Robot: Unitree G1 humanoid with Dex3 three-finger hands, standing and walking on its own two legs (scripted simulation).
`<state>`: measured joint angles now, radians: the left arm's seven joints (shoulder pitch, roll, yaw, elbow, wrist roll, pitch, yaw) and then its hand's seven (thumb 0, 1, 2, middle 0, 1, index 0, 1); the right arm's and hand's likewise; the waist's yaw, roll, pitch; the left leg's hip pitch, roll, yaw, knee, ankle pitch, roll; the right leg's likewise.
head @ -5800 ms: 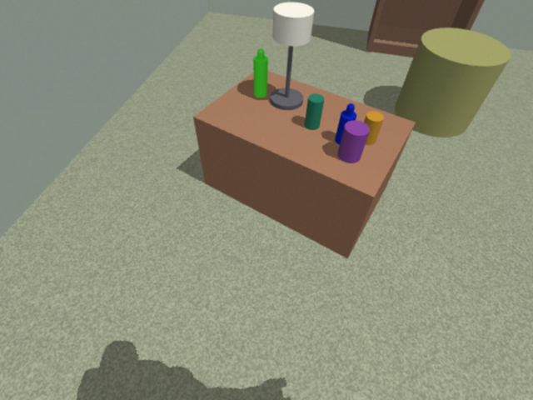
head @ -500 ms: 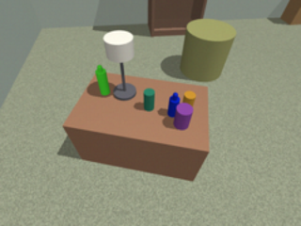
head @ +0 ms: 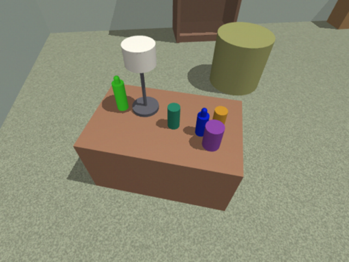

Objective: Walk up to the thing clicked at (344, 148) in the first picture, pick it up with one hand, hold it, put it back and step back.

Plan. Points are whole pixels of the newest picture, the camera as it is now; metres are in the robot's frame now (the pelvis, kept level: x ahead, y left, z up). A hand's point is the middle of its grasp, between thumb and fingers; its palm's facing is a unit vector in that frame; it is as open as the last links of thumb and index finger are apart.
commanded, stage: stand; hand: right
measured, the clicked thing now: (212, 135) +0.68 -0.20 -0.30
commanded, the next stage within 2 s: walk up in 0.68 s
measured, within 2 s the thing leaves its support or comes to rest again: neither
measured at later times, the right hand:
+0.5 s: hand out of the picture +0.07 -0.25 -0.16, palm faces -0.03 +0.94 -0.34, open 7.4 cm
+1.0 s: hand out of the picture +0.11 -0.23 -0.15, palm faces +0.00 +0.91 -0.41, open 7.4 cm
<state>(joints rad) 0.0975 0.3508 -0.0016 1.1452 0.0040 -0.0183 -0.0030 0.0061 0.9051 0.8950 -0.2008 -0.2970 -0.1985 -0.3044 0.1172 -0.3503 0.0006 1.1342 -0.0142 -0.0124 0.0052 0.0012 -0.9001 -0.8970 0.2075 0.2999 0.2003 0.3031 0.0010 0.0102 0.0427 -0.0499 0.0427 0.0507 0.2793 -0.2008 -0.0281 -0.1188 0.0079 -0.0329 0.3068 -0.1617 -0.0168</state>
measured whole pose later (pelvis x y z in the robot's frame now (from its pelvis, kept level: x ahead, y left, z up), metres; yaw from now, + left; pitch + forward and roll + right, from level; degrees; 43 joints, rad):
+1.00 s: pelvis +0.04 +0.07 -0.02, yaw -3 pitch -3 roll -2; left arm 0.32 0.43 0.08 1.00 0.04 -0.04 -0.02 0.01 0.90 0.89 -0.20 -0.30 -0.20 -0.31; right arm 0.22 -0.45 -0.12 0.93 -0.06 0.01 0.09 0.00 -0.90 -0.90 0.21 0.30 0.20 0.30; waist 0.03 0.04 0.09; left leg -0.35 0.10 -0.01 0.64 -0.32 -0.02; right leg -0.14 -0.03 0.04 0.53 -0.35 0.02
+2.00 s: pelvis +0.22 +0.12 -0.02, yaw -14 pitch -2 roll +0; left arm 0.11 0.40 0.02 1.01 0.00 0.01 -0.01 0.01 0.91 0.90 -0.20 -0.30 -0.20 -0.30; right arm 0.11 -0.39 -0.03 0.97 0.00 -0.02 -0.01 0.00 -0.90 -0.90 0.21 0.30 0.20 0.30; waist 0.01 -0.02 0.12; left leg -0.23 0.06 0.06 0.62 -0.34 -0.03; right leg -0.26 -0.01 0.04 0.64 -0.34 0.01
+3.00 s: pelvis +0.21 +0.13 +0.00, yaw -14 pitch -2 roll +0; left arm 0.10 0.35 0.01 1.15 0.01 -0.01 -0.02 0.01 0.91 0.90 -0.20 -0.30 -0.20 -0.30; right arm 0.09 -0.35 -0.02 1.14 -0.02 -0.01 0.01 0.00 -0.90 -0.90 0.21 0.30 0.20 0.30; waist 0.00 0.00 0.06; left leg -0.11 0.05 0.07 0.32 -0.17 -0.03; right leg -0.14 -0.02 0.04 0.33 -0.16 0.03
